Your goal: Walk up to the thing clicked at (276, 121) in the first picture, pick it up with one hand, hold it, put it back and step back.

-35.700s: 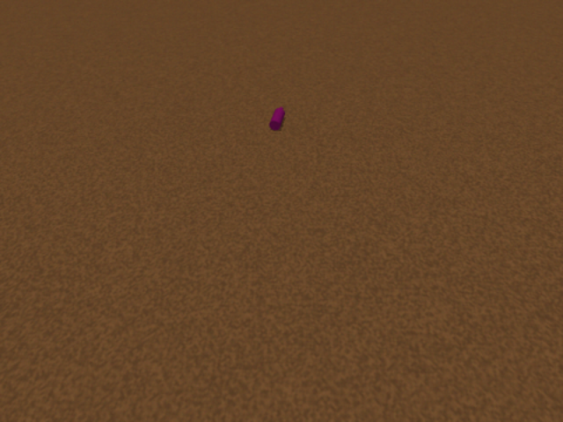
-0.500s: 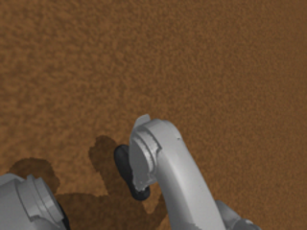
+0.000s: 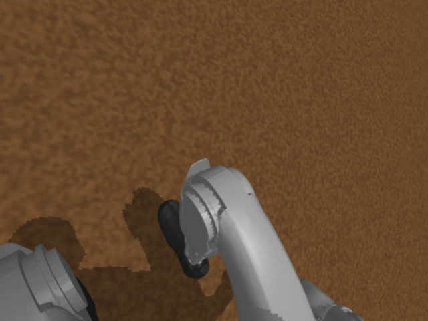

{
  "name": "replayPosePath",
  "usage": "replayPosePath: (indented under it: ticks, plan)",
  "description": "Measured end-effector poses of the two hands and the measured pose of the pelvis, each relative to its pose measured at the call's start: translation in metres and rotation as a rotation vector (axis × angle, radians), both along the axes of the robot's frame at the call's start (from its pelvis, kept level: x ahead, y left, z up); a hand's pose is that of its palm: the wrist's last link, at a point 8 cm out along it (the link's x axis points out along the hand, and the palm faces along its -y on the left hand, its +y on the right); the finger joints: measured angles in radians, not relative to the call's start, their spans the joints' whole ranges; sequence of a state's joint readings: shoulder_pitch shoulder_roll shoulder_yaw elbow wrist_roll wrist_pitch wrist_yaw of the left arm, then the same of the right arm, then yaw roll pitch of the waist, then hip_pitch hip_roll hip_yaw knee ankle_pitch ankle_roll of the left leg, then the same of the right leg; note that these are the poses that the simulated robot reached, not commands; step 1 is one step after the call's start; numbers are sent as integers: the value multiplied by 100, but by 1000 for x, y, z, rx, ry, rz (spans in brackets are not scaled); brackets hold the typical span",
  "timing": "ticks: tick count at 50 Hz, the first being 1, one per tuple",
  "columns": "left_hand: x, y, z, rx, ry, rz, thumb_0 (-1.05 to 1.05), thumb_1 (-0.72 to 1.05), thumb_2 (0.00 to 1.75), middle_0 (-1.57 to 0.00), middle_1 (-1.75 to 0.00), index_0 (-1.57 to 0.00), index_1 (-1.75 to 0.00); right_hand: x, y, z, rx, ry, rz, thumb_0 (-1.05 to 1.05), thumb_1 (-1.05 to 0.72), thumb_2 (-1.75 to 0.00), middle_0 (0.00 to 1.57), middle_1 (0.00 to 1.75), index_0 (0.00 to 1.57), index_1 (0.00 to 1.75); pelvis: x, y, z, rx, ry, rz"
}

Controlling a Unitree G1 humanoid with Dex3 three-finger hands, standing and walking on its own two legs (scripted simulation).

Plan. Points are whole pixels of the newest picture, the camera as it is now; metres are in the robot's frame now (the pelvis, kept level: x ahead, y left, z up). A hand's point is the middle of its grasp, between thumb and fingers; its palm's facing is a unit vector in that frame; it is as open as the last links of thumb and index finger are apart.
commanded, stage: settle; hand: left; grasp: from above
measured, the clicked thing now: out of the picture +0.50 +0.32 -0.27
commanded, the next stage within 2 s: lift in 0.80 s
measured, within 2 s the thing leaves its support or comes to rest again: leaves its support in 0.22 s
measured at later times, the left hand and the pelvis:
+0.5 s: hand out of the picture +0.47 +0.37 -0.19, palm faces -0.44 -0.11 -0.89, open 9.4 cm; pelvis +0.00 +0.00 +0.02, yaw +3 degrees
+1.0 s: hand out of the picture +0.47 +0.36 -0.12, palm faces -0.46 -0.11 -0.88, open 9.5 cm; pelvis -0.01 -0.01 +0.03, yaw +6 degrees
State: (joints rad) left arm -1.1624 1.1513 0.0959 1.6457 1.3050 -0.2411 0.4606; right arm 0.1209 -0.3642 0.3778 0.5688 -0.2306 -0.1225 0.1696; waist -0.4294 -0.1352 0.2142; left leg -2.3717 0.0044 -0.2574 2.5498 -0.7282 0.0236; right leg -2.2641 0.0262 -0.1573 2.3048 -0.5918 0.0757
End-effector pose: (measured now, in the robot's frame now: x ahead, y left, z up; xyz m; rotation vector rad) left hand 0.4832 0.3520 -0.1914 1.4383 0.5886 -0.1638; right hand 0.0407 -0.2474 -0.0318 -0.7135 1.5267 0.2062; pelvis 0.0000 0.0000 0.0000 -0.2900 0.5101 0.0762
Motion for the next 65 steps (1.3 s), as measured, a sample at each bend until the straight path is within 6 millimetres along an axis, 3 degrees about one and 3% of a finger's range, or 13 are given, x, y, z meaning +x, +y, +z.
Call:
replayPosePath:
  ticks: [13,23,34,40,54,59,65]
  plan:
    - [-3,9,10,-2,-14,3,0,15,24,-76,-33,-80,-30,7,-8,7,-29,-6,-21,0,-91,-90,20,30,20,30,3,0,3,-2,26,7]
    - [-3,20,53,24,-31,-7,0,15,21,-78,-30,-83,-27,28,-23,12,-43,-52,-55,0,-91,-89,20,30,20,30,5,1,13,10,72,29]
    - [-6,11,95,21,-2,-41,0,14,19,-81,-30,-85,-26,51,-21,7,-6,-140,-69,0,-91,-89,20,30,20,30,0,-2,25,38,89,56]
    - [-8,9,109,27,4,-37,0,13,20,-81,-30,-85,-27,47,-20,3,4,-154,-90,0,-91,-89,20,30,20,30,-4,-5,29,54,87,63]
    - [-15,8,136,18,16,-23,-1,13,24,-78,-35,-82,-32,16,-27,7,-27,-91,-186,0,-91,-90,20,30,20,30,-8,-7,39,71,109,69]
    - [-25,8,152,-1,24,-21,-1,13,25,-77,-38,-80,-35,18,-29,13,-35,-91,-214,0,-92,-90,20,30,20,30,-7,-7,50,78,123,75]
    - [-43,11,183,-11,21,-35,-1,13,27,-75,-40,-79,-38,36,-29,23,-32,-135,-228,0,-92,-90,20,30,21,30,-7,-5,68,89,134,86]
